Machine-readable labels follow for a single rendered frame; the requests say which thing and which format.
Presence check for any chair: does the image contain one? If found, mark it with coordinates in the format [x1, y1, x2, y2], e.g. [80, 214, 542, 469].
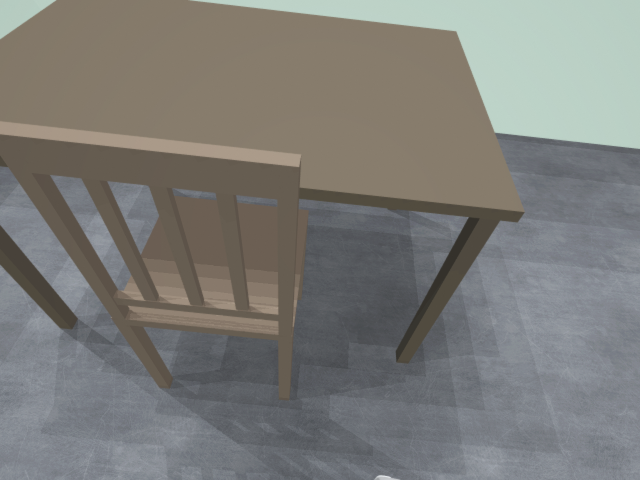
[0, 121, 309, 401]

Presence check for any table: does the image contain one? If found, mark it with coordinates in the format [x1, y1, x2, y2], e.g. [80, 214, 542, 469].
[0, 0, 525, 364]

